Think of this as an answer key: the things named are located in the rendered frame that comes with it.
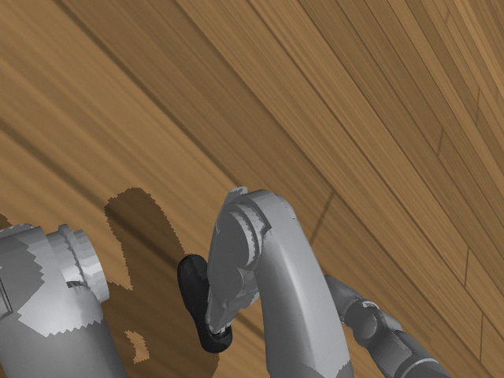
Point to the right robot arm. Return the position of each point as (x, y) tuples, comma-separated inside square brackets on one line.
[(396, 353)]

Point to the right robot foot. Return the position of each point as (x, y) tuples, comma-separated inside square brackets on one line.
[(194, 288)]

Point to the right robot hand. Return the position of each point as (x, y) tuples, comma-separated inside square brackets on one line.
[(343, 295)]

